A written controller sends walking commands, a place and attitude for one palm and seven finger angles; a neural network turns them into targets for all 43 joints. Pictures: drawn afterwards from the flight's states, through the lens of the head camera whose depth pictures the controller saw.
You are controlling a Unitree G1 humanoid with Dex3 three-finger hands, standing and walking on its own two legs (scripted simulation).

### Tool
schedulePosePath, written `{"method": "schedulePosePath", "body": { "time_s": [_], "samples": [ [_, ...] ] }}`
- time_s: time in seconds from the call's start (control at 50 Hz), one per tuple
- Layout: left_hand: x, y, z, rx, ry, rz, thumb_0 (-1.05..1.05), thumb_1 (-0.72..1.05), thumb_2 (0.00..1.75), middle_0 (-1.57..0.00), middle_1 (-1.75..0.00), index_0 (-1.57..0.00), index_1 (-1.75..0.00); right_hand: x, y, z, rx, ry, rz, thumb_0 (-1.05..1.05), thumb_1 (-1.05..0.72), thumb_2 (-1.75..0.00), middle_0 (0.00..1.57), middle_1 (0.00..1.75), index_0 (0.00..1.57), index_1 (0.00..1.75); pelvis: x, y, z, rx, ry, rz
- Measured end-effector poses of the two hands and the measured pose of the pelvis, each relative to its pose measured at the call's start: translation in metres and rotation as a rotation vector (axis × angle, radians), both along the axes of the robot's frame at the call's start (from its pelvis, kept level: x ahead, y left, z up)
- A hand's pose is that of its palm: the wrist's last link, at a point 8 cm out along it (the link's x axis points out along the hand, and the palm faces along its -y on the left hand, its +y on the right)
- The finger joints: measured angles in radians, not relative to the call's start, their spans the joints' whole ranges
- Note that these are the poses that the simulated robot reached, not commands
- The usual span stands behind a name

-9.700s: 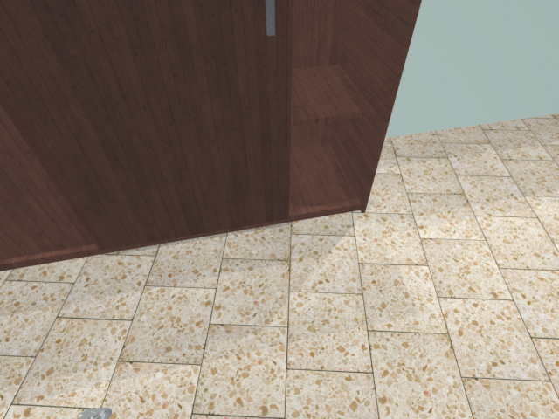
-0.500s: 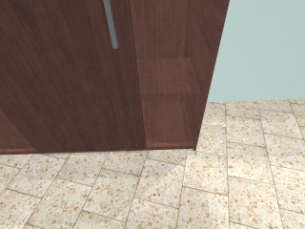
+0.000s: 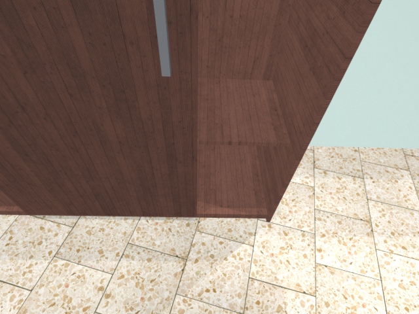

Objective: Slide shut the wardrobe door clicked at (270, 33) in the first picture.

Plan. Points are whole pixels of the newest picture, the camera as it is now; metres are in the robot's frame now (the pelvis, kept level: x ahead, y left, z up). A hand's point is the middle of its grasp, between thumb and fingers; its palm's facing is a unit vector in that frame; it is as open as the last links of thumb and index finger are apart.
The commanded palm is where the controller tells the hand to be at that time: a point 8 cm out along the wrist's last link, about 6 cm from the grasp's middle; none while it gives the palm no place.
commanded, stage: take the last steps up to it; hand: left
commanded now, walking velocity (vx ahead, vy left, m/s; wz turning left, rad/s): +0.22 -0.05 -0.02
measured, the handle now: (163, 26) +0.62 +0.17 +0.23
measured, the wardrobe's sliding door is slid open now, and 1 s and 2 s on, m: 0.37 0.37 0.37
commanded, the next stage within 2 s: come to a stop and stand still in 0.16 s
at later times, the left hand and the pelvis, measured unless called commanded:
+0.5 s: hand (159, 267) +0.24 +0.14 -0.15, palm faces +0.03 -0.97 -0.24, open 7.3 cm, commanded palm none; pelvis +0.14 -0.04 +0.01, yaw +0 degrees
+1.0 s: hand out of the picture +0.11 +0.22 -0.16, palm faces +0.05 -0.97 -0.23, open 7.3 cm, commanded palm none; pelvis +0.11 +0.02 +0.01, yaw -1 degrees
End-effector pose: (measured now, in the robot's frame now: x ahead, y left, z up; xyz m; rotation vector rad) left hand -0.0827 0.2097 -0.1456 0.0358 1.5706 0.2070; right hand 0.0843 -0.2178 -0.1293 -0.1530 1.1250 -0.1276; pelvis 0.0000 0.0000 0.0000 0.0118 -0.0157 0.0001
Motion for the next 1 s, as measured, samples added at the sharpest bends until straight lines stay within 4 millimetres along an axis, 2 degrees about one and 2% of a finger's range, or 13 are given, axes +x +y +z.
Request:
{"method": "schedulePosePath", "body": {
  "time_s": [0.06,0.12,0.22,0.32,0.38,0.46,0.5,0.6,0.68,0.76,0.82,0.9,1.0],
  "samples": [
    [0.066,0.018,0.007,0.036,-0.116,-0.042,0.01,0.91,0.9,-0.2,-0.3,-0.2,-0.3,0.005,-0.007,0.008,-0.024,0.012,-0.039,-0.02,-0.95,-0.89,0.2,0.3,0.2,0.3,0.021,0.002,0.008,0.009,0.005,-0.004],
    [0.131,0.028,0.016,0.067,-0.233,-0.072,0.0,0.91,0.9,-0.2,-0.3,-0.2,-0.3,0.004,-0.012,0.008,-0.024,0.07,-0.047,-0.02,-0.95,-0.89,0.2,0.3,0.2,0.3,0.042,0.001,0.013,0.015,0.01,-0.005],
    [0.224,0.022,0.028,0.092,-0.36,-0.131,0.0,0.91,0.9,-0.2,-0.3,-0.2,-0.29,-0.002,-0.018,-0.002,0.009,0.184,-0.08,-0.01,-0.93,-0.89,0.2,0.3,0.2,0.3,0.079,-0.009,0.012,0.023,0.008,-0.008],
    [0.293,-0.001,0.024,0.112,-0.422,-0.199,0.0,0.91,0.9,-0.2,-0.3,-0.2,-0.3,0.0,-0.03,-0.025,0.054,0.284,-0.125,0.0,-0.92,-0.9,0.2,0.3,0.2,0.3,0.121,-0.031,-0.002,0.031,-0.003,-0.015],
    [0.31,-0.017,0.023,0.108,-0.421,-0.207,0.0,0.91,0.9,-0.2,-0.3,-0.2,-0.3,0.011,-0.037,-0.031,0.058,0.328,-0.136,0.0,-0.91,-0.9,0.2,0.3,0.2,0.3,0.135,-0.037,-0.004,0.006,-0.008,-0.008],
    [0.312,-0.029,0.025,0.099,-0.384,-0.184,0.0,0.91,0.9,-0.2,-0.3,-0.2,-0.3,0.037,-0.043,-0.025,0.045,0.328,-0.122,0.0,-0.91,-0.9,0.2,0.3,0.19,0.3,0.142,-0.039,0.003,0.014,-0.008,0.004],
    [0.311,-0.025,0.027,0.111,-0.379,-0.156,-0.01,0.92,0.89,-0.21,-0.3,-0.21,-0.3,0.052,-0.045,-0.022,0.037,0.311,-0.102,0.0,-0.91,-0.9,0.2,0.3,0.19,0.3,0.141,-0.038,0.005,0.019,-0.005,0.009],
    [0.296,-0.003,0.027,0.13,-0.348,-0.135,-0.01,0.92,0.89,-0.21,-0.3,-0.21,-0.3,0.091,-0.044,-0.013,0.011,0.221,-0.06,0.0,-0.91,-0.9,0.2,0.3,0.19,0.3,0.133,-0.028,0.008,0.021,0.001,0.012],
    [0.279,0.022,0.019,0.132,-0.329,-0.122,0.0,0.92,0.89,-0.21,-0.3,-0.21,-0.3,0.11,-0.034,-0.004,-0.021,0.135,-0.035,0.0,-0.91,-0.9,0.19,0.3,0.19,0.3,0.126,-0.013,0.005,0.008,0.004,0.012],
    [0.26,0.049,0.002,0.116,-0.307,-0.093,0.0,0.91,0.9,-0.21,-0.3,-0.21,-0.3,0.109,-0.018,0.0,-0.059,0.08,-0.017,0.0,-0.91,-0.9,0.19,0.3,0.19,0.3,0.119,0.006,-0.004,-0.015,0.002,0.014],
    [0.243,0.059,0.004,0.108,-0.268,-0.076,0.0,0.91,0.9,-0.2,-0.3,-0.2,-0.3,0.098,-0.003,0.009,-0.064,0.1,-0.004,0.0,-0.91,-0.9,0.19,0.3,0.19,0.3,0.116,0.014,0.004,-0.015,-0.001,0.012],
    [0.215,0.064,0.01,0.098,-0.215,-0.064,0.0,0.91,0.9,-0.2,-0.3,-0.2,-0.3,0.089,0.011,0.012,-0.052,0.127,-0.006,0.0,-0.91,-0.89,0.2,0.3,0.2,0.3,0.115,0.021,0.011,-0.01,0.009,0.003],
    [0.184,0.057,0.014,0.089,-0.126,-0.081,0.0,0.91,0.9,-0.2,-0.3,-0.2,-0.3,0.079,0.017,0.006,-0.022,0.131,-0.031,0.0,-0.92,-0.89,0.2,0.3,0.2,0.3,0.114,0.025,0.013,0.009,0.017,-0.013]
  ]
}}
